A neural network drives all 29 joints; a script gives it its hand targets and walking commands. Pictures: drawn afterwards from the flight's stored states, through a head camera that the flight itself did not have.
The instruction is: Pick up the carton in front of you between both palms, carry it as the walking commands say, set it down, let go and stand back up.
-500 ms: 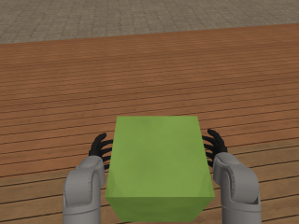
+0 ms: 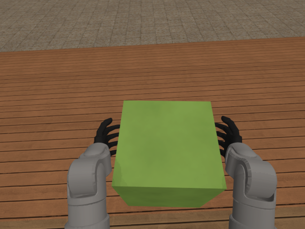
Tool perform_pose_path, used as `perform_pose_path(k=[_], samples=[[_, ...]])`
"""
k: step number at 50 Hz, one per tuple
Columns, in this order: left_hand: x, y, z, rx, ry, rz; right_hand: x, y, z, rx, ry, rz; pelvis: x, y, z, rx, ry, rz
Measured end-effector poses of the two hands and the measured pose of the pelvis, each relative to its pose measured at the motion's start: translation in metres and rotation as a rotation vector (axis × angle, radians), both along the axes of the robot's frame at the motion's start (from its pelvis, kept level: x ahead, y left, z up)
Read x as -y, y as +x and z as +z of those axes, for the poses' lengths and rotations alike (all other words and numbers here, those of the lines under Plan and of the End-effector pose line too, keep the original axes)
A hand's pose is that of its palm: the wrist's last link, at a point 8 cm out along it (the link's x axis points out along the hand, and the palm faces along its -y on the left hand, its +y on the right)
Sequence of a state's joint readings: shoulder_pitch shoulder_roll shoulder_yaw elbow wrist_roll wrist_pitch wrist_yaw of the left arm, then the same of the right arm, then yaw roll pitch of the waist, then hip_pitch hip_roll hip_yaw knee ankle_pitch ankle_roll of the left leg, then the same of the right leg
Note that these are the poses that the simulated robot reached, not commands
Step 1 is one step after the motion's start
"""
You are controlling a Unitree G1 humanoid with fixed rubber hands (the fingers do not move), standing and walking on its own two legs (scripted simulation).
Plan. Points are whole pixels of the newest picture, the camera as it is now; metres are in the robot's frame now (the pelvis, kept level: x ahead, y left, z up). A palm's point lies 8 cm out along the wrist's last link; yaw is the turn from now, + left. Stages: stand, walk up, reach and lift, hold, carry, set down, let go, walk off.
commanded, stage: carry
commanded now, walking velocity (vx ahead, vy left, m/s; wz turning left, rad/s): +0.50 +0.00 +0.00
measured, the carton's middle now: (165, 159) +0.30 +0.00 +0.03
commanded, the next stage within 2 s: none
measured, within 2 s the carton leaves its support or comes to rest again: neither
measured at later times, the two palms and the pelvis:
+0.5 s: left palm (127, 58) +0.70 +0.15 +0.08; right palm (206, 57) +0.68 -0.15 +0.10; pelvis +0.32 +0.03 -0.01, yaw -3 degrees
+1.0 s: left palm (137, 30) +1.01 +0.15 +0.05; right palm (196, 28) +1.02 -0.15 +0.06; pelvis +0.66 +0.00 -0.05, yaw +0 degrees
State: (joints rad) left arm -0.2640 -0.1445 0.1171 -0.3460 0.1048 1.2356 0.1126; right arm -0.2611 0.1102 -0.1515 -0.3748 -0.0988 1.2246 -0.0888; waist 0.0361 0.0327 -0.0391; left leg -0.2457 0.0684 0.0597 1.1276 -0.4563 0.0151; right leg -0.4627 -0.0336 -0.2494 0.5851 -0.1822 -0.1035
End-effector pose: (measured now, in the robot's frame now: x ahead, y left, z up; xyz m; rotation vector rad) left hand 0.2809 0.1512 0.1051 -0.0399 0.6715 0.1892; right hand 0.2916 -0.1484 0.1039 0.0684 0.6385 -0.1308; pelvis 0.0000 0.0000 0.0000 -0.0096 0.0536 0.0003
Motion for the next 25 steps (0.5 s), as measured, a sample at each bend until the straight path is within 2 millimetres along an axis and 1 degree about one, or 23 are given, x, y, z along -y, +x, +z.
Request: perform_pose_path(k=[3, 6, 10, 14, 17, 21, 23, 25], samples=[[0.002, 0.038, 0.005, -0.036, 0.007, 0.014, 0.002, 0.044, 0.005, -0.036, 0.010, 0.013, 0.007, 0.031, 0.011, -0.010, 0.015, 0.001], [0.004, 0.084, 0.014, -0.038, 0.020, 0.005, 0.004, 0.090, 0.013, -0.037, 0.004, 0.021, 0.010, 0.063, 0.018, -0.018, 0.026, -0.005], [0.008, 0.155, 0.026, -0.031, 0.043, -0.034, 0.008, 0.154, 0.025, -0.027, -0.031, 0.018, 0.009, 0.111, 0.022, -0.029, 0.029, -0.016], [0.010, 0.230, 0.030, -0.035, 0.055, -0.074, 0.010, 0.221, 0.030, -0.031, -0.054, 0.006, 0.003, 0.164, 0.019, -0.036, 0.020, -0.030], [0.007, 0.286, 0.024, -0.042, 0.055, -0.097, 0.007, 0.274, 0.029, -0.039, -0.069, -0.002, -0.005, 0.209, 0.011, -0.035, 0.007, -0.036], [0.000, 0.364, 0.005, -0.038, 0.038, -0.135, 0.000, 0.344, 0.019, -0.040, -0.098, -0.030, -0.018, 0.273, -0.013, -0.017, -0.008, -0.056], [-0.001, 0.397, -0.008, -0.064, 0.023, -0.151, -0.002, 0.371, 0.008, -0.066, -0.110, -0.045, -0.023, 0.298, -0.016, -0.015, -0.003, -0.055], [-0.001, 0.422, -0.020, -0.114, 0.014, -0.158, -0.002, 0.392, -0.005, -0.117, -0.099, -0.062, -0.027, 0.321, -0.012, -0.022, -0.008, -0.053]])
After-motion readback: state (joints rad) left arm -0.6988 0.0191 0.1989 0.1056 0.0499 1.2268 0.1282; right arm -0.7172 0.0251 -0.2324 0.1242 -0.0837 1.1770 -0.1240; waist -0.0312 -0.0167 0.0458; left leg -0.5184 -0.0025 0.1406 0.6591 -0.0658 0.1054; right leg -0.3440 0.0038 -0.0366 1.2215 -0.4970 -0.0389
